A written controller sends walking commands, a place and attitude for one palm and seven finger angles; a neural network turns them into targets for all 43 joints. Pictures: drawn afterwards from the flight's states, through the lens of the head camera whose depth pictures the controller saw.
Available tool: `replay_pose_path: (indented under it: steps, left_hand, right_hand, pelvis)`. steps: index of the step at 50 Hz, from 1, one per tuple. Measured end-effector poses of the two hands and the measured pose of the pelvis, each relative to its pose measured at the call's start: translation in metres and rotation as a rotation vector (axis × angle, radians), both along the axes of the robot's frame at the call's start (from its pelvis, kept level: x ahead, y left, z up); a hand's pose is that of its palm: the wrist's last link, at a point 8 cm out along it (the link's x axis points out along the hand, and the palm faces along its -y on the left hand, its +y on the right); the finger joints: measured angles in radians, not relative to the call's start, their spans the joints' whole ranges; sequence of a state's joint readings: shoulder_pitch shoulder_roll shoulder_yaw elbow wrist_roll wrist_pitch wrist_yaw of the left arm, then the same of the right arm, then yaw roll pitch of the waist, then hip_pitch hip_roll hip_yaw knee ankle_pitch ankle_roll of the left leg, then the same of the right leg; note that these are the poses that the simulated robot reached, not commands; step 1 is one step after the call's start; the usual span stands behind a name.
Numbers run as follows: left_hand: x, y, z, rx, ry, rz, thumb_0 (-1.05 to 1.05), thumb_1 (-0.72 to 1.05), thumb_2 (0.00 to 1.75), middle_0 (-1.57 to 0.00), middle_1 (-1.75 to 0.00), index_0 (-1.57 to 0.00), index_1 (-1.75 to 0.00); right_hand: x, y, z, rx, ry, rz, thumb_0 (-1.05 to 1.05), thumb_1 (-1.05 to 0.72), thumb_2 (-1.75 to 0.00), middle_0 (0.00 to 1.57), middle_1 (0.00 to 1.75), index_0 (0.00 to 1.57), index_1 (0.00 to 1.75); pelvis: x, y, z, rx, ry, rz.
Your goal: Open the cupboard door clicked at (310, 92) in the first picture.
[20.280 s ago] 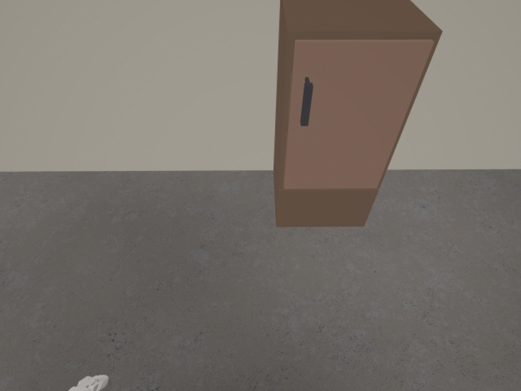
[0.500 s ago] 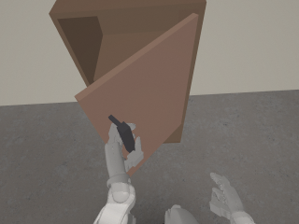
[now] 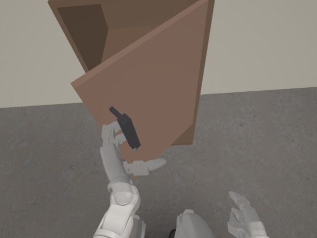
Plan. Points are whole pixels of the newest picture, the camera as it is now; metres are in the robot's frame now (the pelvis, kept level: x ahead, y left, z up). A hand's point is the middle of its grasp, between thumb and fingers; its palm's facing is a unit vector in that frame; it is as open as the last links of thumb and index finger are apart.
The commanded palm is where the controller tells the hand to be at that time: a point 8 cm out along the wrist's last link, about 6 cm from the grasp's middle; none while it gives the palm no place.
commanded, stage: open thumb and fingers to let go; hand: left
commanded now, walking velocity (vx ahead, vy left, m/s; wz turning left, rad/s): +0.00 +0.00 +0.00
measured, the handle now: (124, 128) +0.38 +0.09 +0.04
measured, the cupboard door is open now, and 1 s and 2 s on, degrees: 44 45 45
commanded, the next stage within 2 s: slide the hand sideways off the handle in 0.24 s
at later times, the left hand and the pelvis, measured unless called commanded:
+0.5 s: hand (136, 158) +0.30 +0.06 +0.04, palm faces -0.02 -1.00 -0.06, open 16.5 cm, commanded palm +0.28 +0.09 +0.04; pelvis -0.01 +0.04 +0.00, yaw -1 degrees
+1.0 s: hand (120, 172) +0.27 +0.09 +0.04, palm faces -0.09 -1.00 +0.01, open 16.3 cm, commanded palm +0.24 +0.13 +0.04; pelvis +0.02 +0.09 +0.00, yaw -4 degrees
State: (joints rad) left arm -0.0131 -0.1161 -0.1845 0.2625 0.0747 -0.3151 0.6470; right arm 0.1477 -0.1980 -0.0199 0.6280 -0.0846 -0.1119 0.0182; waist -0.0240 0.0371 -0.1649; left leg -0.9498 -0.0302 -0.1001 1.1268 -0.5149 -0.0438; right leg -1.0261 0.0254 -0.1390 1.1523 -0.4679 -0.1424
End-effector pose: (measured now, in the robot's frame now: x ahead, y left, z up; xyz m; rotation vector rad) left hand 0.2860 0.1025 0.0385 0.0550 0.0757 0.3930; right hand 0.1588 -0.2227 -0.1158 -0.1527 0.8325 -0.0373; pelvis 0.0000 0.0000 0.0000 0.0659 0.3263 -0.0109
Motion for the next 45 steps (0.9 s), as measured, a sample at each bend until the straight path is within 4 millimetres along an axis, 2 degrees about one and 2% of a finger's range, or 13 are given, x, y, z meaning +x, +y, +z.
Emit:
replay_pose_path:
  steps: [7, 15, 20, 25, 28, 33, 36, 45]
  left_hand:
    - [0.001, -0.001, 0.002, -0.001, -0.005, -0.019, -0.01, -0.47, 0.31, -0.25, -0.90, -0.25, -0.89]
    - [-0.001, -0.006, 0.003, 0.011, 0.002, -0.075, -0.01, -0.50, 0.30, -0.21, -0.55, -0.23, -0.56]
    - [0.002, -0.005, 0.002, -0.002, -0.009, -0.139, -0.01, -0.50, 0.30, -0.20, -0.42, -0.19, -0.42]
    - [-0.004, 0.008, 0.000, 0.001, -0.051, -0.413, -0.01, -0.50, 0.30, -0.17, -0.35, -0.09, -0.35]
    - [-0.009, 0.011, 0.001, -0.032, -0.056, -0.506, -0.01, -0.50, 0.30, -0.15, -0.32, -0.09, -0.33]
    - [-0.015, 0.009, 0.004, -0.138, -0.048, -0.481, -0.01, -0.50, 0.30, -0.12, -0.30, -0.11, -0.31]
    - [-0.016, 0.010, 0.004, -0.098, -0.057, -0.486, -0.01, -0.50, 0.30, -0.12, -0.30, -0.13, -0.30]
    - [-0.026, 0.033, 0.000, -0.073, -0.041, -0.475, -0.01, -0.50, 0.30, -0.14, -0.30, -0.16, -0.30]
  right_hand:
    - [0.001, 0.007, 0.008, -0.009, -0.039, -0.003, 0.02, -0.90, -0.89, 0.20, 0.30, 0.20, 0.30]
    - [-0.002, 0.020, 0.013, -0.006, -0.060, -0.003, 0.02, -0.90, -0.89, 0.20, 0.30, 0.20, 0.30]
    - [-0.005, 0.029, 0.014, -0.007, -0.054, 0.007, 0.02, -0.90, -0.89, 0.20, 0.30, 0.20, 0.30]
    - [-0.014, 0.035, 0.011, -0.012, -0.043, 0.015, 0.02, -0.90, -0.89, 0.20, 0.30, 0.20, 0.30]
    - [-0.019, 0.039, 0.010, -0.007, -0.041, -0.008, 0.02, -0.90, -0.89, 0.20, 0.30, 0.20, 0.30]
    - [-0.023, 0.050, 0.017, -0.004, -0.038, -0.038, 0.02, -0.90, -0.89, 0.20, 0.30, 0.20, 0.30]
    - [-0.021, 0.058, 0.021, -0.005, -0.038, -0.038, 0.02, -0.90, -0.89, 0.20, 0.30, 0.20, 0.30]
    - [-0.002, 0.081, 0.028, 0.006, -0.052, -0.029, 0.02, -0.90, -0.89, 0.20, 0.30, 0.20, 0.30]
  pelvis:
    - [-0.006, 0.007, 0.000, -0.007, -0.013, -0.003]
    - [-0.009, 0.018, 0.001, -0.017, -0.026, -0.010]
    - [-0.011, 0.026, 0.001, -0.020, -0.031, -0.013]
    - [-0.012, 0.036, -0.003, -0.026, -0.036, -0.007]
    - [-0.011, 0.045, -0.004, -0.034, -0.043, -0.014]
    - [-0.006, 0.061, -0.001, -0.041, -0.043, -0.036]
    - [-0.001, 0.068, -0.001, -0.042, -0.034, -0.045]
    - [0.011, 0.083, -0.003, -0.064, -0.032, -0.054]
